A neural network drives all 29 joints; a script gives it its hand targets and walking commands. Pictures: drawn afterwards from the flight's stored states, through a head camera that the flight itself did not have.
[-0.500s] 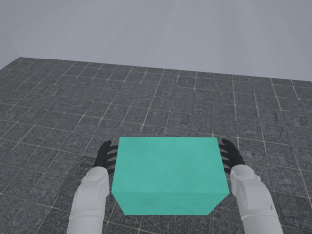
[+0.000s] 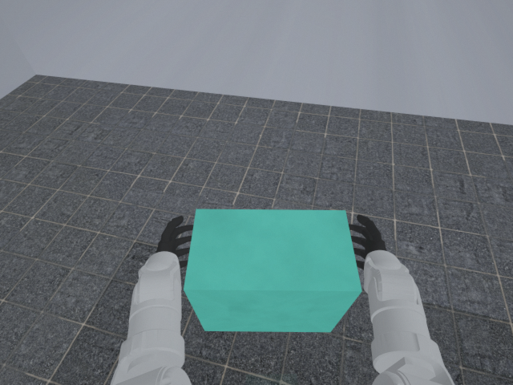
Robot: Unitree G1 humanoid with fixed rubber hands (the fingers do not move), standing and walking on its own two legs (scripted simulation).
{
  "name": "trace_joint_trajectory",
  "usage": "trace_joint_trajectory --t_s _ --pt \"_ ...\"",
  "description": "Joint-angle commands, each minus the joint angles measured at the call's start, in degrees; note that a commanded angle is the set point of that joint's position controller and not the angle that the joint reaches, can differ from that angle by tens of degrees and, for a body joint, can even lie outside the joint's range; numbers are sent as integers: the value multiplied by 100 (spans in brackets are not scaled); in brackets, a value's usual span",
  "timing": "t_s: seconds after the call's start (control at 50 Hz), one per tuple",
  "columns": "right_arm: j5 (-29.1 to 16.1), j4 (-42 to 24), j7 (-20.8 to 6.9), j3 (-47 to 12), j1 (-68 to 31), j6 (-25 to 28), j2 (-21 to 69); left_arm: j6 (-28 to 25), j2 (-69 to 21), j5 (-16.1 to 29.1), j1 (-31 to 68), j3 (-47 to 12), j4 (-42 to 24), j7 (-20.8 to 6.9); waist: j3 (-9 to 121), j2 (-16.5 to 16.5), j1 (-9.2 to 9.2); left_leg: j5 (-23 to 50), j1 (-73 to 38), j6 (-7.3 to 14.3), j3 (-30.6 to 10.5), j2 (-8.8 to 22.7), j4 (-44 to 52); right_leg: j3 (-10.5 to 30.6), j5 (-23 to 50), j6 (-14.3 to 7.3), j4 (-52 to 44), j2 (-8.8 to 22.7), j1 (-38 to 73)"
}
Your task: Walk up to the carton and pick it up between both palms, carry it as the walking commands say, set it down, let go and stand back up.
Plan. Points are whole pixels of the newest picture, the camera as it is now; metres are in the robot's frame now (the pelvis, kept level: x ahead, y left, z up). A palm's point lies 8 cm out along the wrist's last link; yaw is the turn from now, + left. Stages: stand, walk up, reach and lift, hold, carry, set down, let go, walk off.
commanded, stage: set down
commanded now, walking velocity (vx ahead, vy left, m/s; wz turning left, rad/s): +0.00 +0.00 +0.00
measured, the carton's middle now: (269, 275) +0.32 +0.00 -0.08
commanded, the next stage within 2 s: none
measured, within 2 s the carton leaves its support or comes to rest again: neither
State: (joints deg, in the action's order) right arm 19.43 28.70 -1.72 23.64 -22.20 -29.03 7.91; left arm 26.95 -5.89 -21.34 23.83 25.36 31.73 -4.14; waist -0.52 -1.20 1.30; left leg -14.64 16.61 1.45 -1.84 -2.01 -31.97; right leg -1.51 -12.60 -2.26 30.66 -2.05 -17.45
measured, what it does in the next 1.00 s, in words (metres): lowers itself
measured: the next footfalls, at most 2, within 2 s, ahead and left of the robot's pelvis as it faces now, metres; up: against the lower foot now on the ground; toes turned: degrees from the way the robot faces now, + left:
none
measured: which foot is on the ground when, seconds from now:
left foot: down 0.00-1.00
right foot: down 0.00-1.00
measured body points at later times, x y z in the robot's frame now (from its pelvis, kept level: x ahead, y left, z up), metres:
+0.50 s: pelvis -0.02 +0.01 -0.05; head +0.12 +0.01 +0.38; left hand +0.35 +0.18 -0.11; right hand +0.33 -0.17 -0.11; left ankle +0.03 +0.11 -0.73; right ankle +0.04 -0.09 -0.73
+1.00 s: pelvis -0.04 +0.01 -0.14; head +0.14 +0.01 +0.27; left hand +0.37 +0.18 -0.20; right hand +0.36 -0.17 -0.20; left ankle +0.03 +0.11 -0.73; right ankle +0.04 -0.09 -0.73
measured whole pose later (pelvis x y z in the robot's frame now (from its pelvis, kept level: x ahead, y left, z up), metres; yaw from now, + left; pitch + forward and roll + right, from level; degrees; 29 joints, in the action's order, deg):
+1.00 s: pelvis -0.04 +0.01 -0.14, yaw -2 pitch +36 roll +0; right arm 11.2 32.1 0.2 23.6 -35.3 -18.2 2.4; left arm 18.0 -2.2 -11.1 36.2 23.5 33.3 0.6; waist 13.3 -0.3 -0.1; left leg -25.1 84.4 2.3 1.2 -2.3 -74.0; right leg -0.5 -22.0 -1.2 72.2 -1.8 -85.8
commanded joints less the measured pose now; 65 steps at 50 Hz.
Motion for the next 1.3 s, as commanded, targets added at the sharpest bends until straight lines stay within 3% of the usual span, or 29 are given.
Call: trace_joint_trajectory --t_s 0.0,0.12,0.28,0.5,0.72,0.92,1.28 --pt "-1132 -12 -1270 -2656 -2611 469 4460 -380 -4643 1125 2341 -2585 173 -1304 1923 192 30 1015 537 249 -497 -85 303 801 1426 73 -84 1 863" --pt "-1393 -203 -1290 -3199 -2373 1062 4499 -953 -4615 1357 2247 -3226 -279 -1131 3005 98 -110 1730 940 129 -520 -156 -242 854 2101 63 520 -102 264" --pt "-1370 -154 -1315 -3428 -2404 1424 4442 -1260 -4743 1491 2331 -3655 -306 -1071 3829 -34 -97 1809 1534 -1 -459 -222 -955 783 1825 41 1196 -261 -888" --pt "-1271 267 -1414 -3259 -3179 1329 4568 -1156 -4872 1512 3065 -3440 -4 -1163 4271 118 -131 775 2810 -25 -319 -322 -1701 620 708 47 1993 -340 -2358" --pt "-1423 413 -1441 -3234 -4016 1190 4764 -1003 -5049 1676 3980 -3408 163 -1218 4948 110 -92 120 3856 -15 -218 -401 -2551 501 49 53 2822 -435 -3393" --pt "-1634 453 -1356 -3340 -4449 1156 4785 -977 -5044 1863 4373 -3488 244 -1142 5584 78 -155 56 4648 -48 -162 -479 -3297 448 -14 108 3538 -516 -4067" --pt "-2038 492 -950 -3461 -4962 1476 4397 -1263 -4622 2212 4790 -3599 388 -855 6213 93 -128 109 5944 -102 -110 -580 -4445 335 139 199 4709 -596 -5096"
